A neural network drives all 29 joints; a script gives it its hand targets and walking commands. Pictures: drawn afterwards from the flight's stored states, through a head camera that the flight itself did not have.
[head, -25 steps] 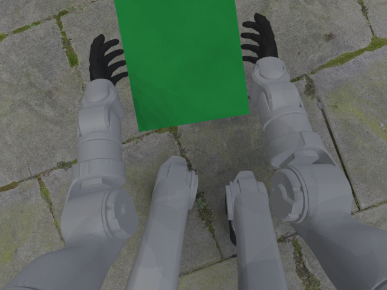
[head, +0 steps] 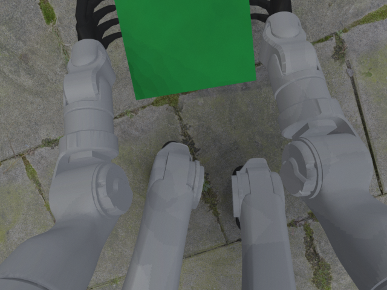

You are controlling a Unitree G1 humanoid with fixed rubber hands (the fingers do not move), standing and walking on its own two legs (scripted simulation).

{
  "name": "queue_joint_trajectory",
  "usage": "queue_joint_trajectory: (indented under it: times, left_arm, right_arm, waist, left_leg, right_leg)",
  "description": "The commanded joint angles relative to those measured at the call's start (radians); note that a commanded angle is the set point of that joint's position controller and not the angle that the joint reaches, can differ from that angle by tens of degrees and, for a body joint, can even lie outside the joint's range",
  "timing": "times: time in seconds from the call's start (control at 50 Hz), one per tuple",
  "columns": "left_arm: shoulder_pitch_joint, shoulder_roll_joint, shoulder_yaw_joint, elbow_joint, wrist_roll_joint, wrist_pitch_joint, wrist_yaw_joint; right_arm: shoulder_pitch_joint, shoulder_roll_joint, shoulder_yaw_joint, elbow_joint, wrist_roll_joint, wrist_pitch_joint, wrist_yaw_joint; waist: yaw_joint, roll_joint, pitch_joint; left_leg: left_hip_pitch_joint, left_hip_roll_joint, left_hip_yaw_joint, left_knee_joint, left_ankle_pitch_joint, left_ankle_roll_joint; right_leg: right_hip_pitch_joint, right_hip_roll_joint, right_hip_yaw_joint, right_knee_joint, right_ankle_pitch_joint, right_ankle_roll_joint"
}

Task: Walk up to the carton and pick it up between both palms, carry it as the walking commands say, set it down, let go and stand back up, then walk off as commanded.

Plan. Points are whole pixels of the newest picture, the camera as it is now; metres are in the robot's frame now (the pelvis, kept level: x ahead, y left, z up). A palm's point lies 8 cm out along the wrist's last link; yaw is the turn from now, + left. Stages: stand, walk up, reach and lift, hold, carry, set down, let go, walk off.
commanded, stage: set down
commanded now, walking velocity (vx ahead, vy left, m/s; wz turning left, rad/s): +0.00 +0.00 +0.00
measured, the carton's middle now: (184, 21) +0.55 +0.13 -0.23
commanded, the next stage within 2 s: none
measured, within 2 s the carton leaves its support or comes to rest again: neither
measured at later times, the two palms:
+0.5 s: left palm (111, 43) +0.48 +0.26 -0.20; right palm (271, 23) +0.57 -0.04 -0.21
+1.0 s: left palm (112, 48) +0.48 +0.26 -0.22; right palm (268, 29) +0.56 -0.04 -0.22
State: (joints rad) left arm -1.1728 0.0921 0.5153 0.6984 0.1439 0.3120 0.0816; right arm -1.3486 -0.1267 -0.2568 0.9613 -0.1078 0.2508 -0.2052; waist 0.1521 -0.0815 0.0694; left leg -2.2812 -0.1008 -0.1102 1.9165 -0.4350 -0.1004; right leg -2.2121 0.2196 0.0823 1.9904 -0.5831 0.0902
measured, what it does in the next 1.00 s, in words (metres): stands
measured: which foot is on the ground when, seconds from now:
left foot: down 0.00-1.00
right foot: down 0.00-1.00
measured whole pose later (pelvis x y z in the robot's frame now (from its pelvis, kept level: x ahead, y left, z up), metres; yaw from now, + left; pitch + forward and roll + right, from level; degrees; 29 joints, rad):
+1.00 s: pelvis +0.01 +0.00 -0.04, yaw -1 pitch +38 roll +1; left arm -1.30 0.21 0.46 0.91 0.07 0.22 0.03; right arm -1.50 -0.24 -0.08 1.14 0.02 0.19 -0.17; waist 0.18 -0.08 0.33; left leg -2.27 0.00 -0.05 2.11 -0.51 -0.06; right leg -2.22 0.20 0.05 2.19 -0.64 0.06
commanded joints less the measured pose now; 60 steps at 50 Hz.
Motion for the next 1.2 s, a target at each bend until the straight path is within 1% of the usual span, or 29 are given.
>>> queue_joint_trajectory:
  times: [0.0, 0.1, 0.16, 0.3, 0.32, 0.36, 0.42, 0.48, 0.54, 0.62, 0.72, 0.88, 1.0, 1.08, 1.18]
  left_arm:
    - [-0.718, -0.777, -0.481, -0.074, -0.147, -0.055, -0.282]
    - [-0.752, -0.752, -0.481, -0.077, -0.165, -0.065, -0.287]
    - [-0.752, -0.728, -0.465, -0.064, -0.166, -0.076, -0.291]
    - [-0.73, -0.664, -0.397, 0.011, -0.138, -0.091, -0.305]
    - [-0.729, -0.652, -0.388, 0.023, -0.131, -0.092, -0.309]
    - [-0.725, -0.639, -0.381, 0.027, -0.123, -0.097, -0.311]
    - [-0.718, -0.636, -0.39, 0.01, -0.132, -0.107, -0.31]
    - [-0.72, -0.632, -0.411, -0.015, -0.151, -0.117, -0.309]
    - [-0.73, -0.621, -0.43, -0.031, -0.17, -0.124, -0.308]
    - [-0.745, -0.606, -0.44, -0.024, -0.185, -0.13, -0.307]
    - [-0.76, -0.594, -0.427, 0.019, -0.186, -0.131, -0.307]
    - [-0.773, -0.58, -0.394, 0.077, -0.172, -0.133, -0.308]
    - [-0.783, -0.567, -0.389, 0.083, -0.172, -0.142, -0.305]
    - [-0.789, -0.562, -0.396, 0.078, -0.186, -0.152, -0.301]
    - [-0.79, -0.557, -0.401, 0.09, -0.205, -0.162, -0.3]
  right_arm:
    - [-0.598, 0.957, 0.353, -0.092, 0.126, -0.05, 0.267]
    - [-0.627, 0.935, 0.372, -0.094, 0.143, -0.058, 0.263]
    - [-0.633, 0.922, 0.381, -0.094, 0.148, -0.069, 0.256]
    - [-0.63, 0.869, 0.371, -0.043, 0.151, -0.084, 0.249]
    - [-0.634, 0.861, 0.368, -0.04, 0.149, -0.084, 0.248]
    - [-0.633, 0.852, 0.371, -0.045, 0.155, -0.09, 0.248]
    - [-0.632, 0.863, 0.394, -0.06, 0.177, -0.1, 0.248]
    - [-0.629, 0.872, 0.418, -0.077, 0.198, -0.11, 0.244]
    - [-0.629, 0.874, 0.434, -0.089, 0.213, -0.116, 0.24]
    - [-0.642, 0.857, 0.439, -0.093, 0.222, -0.122, 0.239]
    - [-0.667, 0.824, 0.425, -0.074, 0.219, -0.123, 0.246]
    - [-0.677, 0.796, 0.393, -0.031, 0.207, -0.118, 0.27]
    - [-0.681, 0.781, 0.384, -0.025, 0.206, -0.121, 0.283]
    - [-0.694, 0.769, 0.391, -0.039, 0.213, -0.129, 0.286]
    - [-0.7, 0.748, 0.396, -0.05, 0.214, -0.138, 0.284]
  waist:
    - [0.107, -0.024, -1.257]
    - [0.117, -0.042, -1.218]
    - [0.122, -0.074, -1.162]
    - [0.157, -0.143, -1.021]
    - [0.154, -0.153, -0.994]
    - [0.165, -0.149, -0.968]
    - [0.183, -0.133, -0.986]
    - [0.184, -0.121, -1.021]
    - [0.179, -0.108, -1.034]
    - [0.17, -0.097, -1.007]
    - [0.16, -0.096, -0.929]
    - [0.158, -0.093, -0.836]
    - [0.16, -0.085, -0.813]
    - [0.16, -0.081, -0.816]
    - [0.146, -0.083, -0.81]
  left_leg:
    - [0.848, -0.004, 0.241, -0.091, 0.341, 0.039]
    - [0.795, -0.001, 0.238, -0.059, 0.343, 0.04]
    - [0.761, 0.001, 0.233, -0.035, 0.362, 0.046]
    - [0.654, 0.021, 0.224, 0.013, 0.348, 0.062]
    - [0.641, 0.024, 0.222, 0.018, 0.338, 0.066]
    - [0.631, 0.027, 0.221, 0.034, 0.358, 0.07]
    - [0.649, 0.029, 0.217, 0.053, 0.413, 0.074]
    - [0.669, 0.03, 0.213, 0.069, 0.458, 0.074]
    - [0.678, 0.031, 0.207, 0.079, 0.478, 0.072]
    - [0.669, 0.032, 0.202, 0.087, 0.462, 0.071]
    - [0.642, 0.037, 0.196, 0.086, 0.403, 0.073]
    - [0.618, 0.041, 0.188, 0.082, 0.34, 0.085]
    - [0.621, 0.043, 0.181, 0.086, 0.34, 0.09]
    - [0.63, 0.043, 0.177, 0.093, 0.357, 0.091]
    - [0.623, 0.043, 0.171, 0.103, 0.368, 0.09]
  right_leg:
    - [0.431, 0.015, -0.174, -0.153, 0.196, -0.066]
    - [0.413, 0.009, -0.172, -0.117, 0.202, -0.064]
    - [0.4, 0.006, -0.169, -0.099, 0.223, -0.061]
    - [0.362, 0.001, -0.155, -0.069, 0.227, -0.056]
    - [0.349, 0.001, -0.152, -0.069, 0.22, -0.055]
    - [0.338, 0.001, -0.144, -0.058, 0.242, -0.056]
    - [0.344, 0.006, -0.135, -0.04, 0.293, -0.059]
    - [0.366, 0.007, -0.128, -0.025, 0.34, -0.06]
    - [0.376, 0.006, -0.122, -0.013, 0.359, -0.063]
    - [0.371, 0.001, -0.12, -0.004, 0.342, -0.067]
    - [0.345, -0.006, -0.122, 0.0, 0.281, -0.073]
    - [0.296, -0.011, -0.125, 0.003, 0.211, -0.076]
    - [0.275, -0.014, -0.122, 0.01, 0.205, -0.078]
    - [0.278, -0.017, -0.119, 0.018, 0.217, -0.079]
    - [0.287, -0.024, -0.115, 0.025, 0.231, -0.081]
